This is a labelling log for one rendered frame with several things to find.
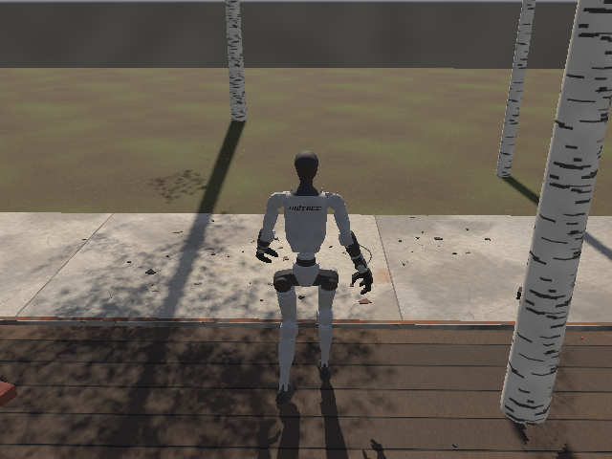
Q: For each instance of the robot left foot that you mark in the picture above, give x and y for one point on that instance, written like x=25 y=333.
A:
x=283 y=396

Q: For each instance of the right robot thigh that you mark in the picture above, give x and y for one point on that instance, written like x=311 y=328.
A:
x=328 y=282

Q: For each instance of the robot left hand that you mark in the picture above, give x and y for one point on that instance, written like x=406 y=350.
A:
x=261 y=256

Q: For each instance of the robot right forearm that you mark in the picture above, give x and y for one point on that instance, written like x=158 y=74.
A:
x=356 y=255

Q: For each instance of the robot left forearm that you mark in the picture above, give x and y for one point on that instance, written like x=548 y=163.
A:
x=262 y=246

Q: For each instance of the robot right hand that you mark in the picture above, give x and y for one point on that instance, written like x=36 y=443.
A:
x=367 y=280

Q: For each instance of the robot left upper arm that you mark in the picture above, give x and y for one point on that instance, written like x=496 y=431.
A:
x=276 y=201

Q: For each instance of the robot right upper arm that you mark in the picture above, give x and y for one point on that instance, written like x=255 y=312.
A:
x=336 y=202

